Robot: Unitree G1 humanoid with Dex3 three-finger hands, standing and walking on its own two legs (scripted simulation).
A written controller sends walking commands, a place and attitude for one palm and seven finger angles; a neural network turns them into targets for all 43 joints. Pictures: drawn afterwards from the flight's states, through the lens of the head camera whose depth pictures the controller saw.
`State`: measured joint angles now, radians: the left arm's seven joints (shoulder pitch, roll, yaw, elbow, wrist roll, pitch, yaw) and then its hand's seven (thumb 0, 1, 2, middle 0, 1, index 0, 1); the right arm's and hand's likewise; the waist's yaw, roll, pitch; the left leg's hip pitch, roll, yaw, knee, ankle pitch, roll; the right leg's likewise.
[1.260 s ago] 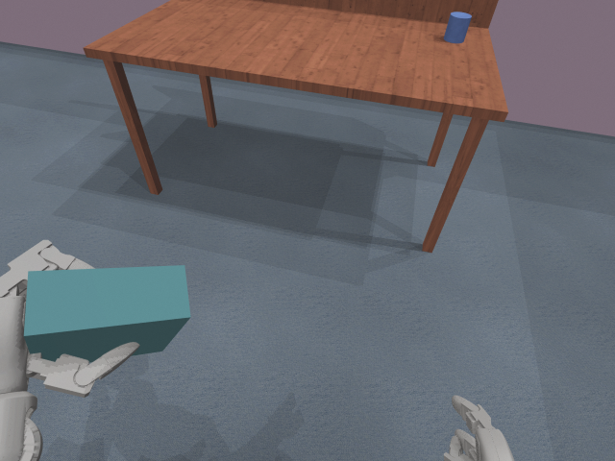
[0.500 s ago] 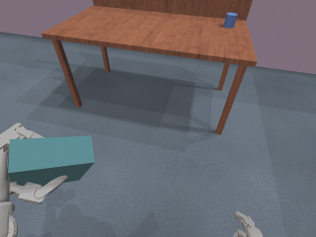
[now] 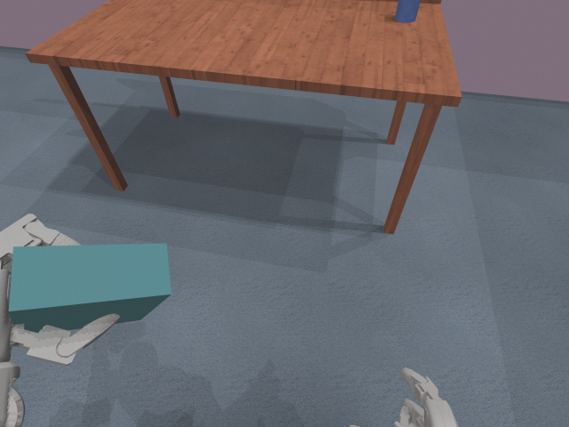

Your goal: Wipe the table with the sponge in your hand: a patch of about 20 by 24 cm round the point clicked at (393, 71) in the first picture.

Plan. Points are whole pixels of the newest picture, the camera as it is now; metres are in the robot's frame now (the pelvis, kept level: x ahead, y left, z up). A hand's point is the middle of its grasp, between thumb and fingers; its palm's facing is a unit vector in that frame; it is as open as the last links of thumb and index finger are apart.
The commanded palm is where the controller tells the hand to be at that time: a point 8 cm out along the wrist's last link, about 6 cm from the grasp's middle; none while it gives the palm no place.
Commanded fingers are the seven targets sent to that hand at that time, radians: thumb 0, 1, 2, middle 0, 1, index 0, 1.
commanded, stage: walk to a spot facing it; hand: left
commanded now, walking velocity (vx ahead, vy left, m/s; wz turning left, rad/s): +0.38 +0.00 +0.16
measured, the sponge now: (112, 289) +0.23 +0.20 +0.15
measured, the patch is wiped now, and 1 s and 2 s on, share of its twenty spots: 0.00 0.00 0.00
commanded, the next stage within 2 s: none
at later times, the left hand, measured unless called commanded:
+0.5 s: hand (125, 192) +0.35 +0.22 +0.18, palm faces +0.50 -0.75 -0.43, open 9.6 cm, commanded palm +0.29 +0.25 +0.18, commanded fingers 0.00 0.10 1.30 -1.20 -1.60 -1.20 -1.60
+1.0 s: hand (161, 148) +0.44 +0.20 +0.17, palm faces +0.65 -0.63 -0.42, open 9.6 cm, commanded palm +0.37 +0.23 +0.18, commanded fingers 0.00 0.10 1.30 -1.20 -1.60 -1.20 -1.60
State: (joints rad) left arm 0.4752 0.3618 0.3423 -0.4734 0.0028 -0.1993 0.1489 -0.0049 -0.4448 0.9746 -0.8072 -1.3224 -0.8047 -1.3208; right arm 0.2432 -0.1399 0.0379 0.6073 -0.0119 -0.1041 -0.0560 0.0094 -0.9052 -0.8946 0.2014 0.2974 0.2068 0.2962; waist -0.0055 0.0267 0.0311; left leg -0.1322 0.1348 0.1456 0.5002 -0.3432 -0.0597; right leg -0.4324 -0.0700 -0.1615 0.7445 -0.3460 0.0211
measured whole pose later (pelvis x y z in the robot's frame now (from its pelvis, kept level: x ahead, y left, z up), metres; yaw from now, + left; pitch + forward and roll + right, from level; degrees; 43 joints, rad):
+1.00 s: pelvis +0.31 -0.08 -0.01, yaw +18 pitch -2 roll +1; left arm 0.40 0.30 0.32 -0.44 0.00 -0.18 0.14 0.00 -0.45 0.98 -0.81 -1.33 -0.81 -1.32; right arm 0.21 -0.23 0.00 0.70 0.00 -0.06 -0.06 0.01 -0.91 -0.89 0.20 0.30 0.21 0.30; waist 0.03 0.05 0.06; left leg -0.50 0.06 0.02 1.19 -0.45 -0.01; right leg -0.28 -0.14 -0.21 0.67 -0.34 0.00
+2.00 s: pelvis +0.40 -0.13 -0.01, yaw +51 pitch +1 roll +1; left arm 0.50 0.40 0.38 -0.61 -0.04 -0.18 0.18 0.00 -0.45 0.98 -0.81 -1.33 -0.80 -1.33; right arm 0.21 -0.27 -0.05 0.54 -0.02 -0.03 -0.09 0.01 -0.91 -0.90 0.20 0.30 0.20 0.30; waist -0.01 -0.04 0.02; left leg -0.27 0.03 0.12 0.57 -0.34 -0.04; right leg -0.31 -0.16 -0.28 0.63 -0.31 -0.01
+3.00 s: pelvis +0.42 -0.11 +0.00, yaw +80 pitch +0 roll +0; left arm 0.47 0.40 0.38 -0.63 -0.02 -0.22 0.15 0.00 -0.45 0.99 -0.80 -1.33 -0.80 -1.33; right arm 0.18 -0.09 0.03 0.59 0.01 -0.11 -0.02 0.01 -0.91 -0.89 0.20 0.30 0.20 0.30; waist 0.00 -0.03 0.07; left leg -0.28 0.05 0.10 0.53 -0.26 0.02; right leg -0.58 -0.13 -0.10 1.14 -0.38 0.05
